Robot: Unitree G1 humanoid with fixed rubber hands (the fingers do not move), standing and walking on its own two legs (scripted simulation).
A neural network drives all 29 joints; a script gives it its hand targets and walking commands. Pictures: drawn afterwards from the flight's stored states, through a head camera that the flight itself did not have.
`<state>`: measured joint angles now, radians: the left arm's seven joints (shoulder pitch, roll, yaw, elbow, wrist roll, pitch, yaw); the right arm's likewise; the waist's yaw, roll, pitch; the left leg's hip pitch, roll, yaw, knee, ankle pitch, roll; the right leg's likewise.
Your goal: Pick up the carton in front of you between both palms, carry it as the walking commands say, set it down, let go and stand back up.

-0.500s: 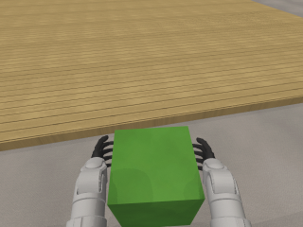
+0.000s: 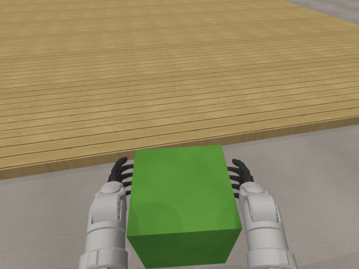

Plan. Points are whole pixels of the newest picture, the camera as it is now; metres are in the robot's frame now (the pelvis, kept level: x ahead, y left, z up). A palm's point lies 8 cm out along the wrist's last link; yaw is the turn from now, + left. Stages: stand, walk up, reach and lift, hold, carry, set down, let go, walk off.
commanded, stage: hold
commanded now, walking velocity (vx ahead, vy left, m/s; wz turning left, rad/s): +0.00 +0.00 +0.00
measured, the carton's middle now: (182, 209) +0.29 +0.00 -0.03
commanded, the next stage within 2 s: carry in 0.48 s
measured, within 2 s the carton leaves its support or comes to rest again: neither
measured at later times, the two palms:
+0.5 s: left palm (116, 187) +0.30 +0.15 +0.06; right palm (245, 188) +0.29 -0.15 +0.05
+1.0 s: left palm (121, 141) +0.43 +0.16 +0.08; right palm (232, 141) +0.43 -0.14 +0.08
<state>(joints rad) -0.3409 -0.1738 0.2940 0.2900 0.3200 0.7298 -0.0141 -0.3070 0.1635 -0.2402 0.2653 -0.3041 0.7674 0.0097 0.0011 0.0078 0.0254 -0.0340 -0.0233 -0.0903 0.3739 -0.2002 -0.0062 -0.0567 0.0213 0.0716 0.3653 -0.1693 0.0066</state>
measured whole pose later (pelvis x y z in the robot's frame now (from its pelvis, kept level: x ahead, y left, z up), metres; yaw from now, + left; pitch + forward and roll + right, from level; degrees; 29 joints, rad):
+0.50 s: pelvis +0.01 +0.00 +0.00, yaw +0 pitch -6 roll +0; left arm -0.29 -0.16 0.24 0.24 0.29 0.75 0.00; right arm -0.25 0.15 -0.19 0.22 -0.28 0.79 0.00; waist 0.00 0.01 -0.01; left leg -0.06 -0.02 -0.09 0.38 -0.21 -0.01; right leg -0.08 0.02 0.07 0.36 -0.18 0.01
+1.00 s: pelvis +0.17 +0.00 -0.01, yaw +3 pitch +5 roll -2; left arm -0.16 -0.13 0.08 -0.30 0.12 1.14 0.08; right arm -0.11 0.13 -0.10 -0.35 -0.11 1.18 -0.09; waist -0.02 0.04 -0.15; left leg -0.18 0.06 0.02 0.65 -0.46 0.00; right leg -0.38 0.00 -0.23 0.47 -0.16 -0.05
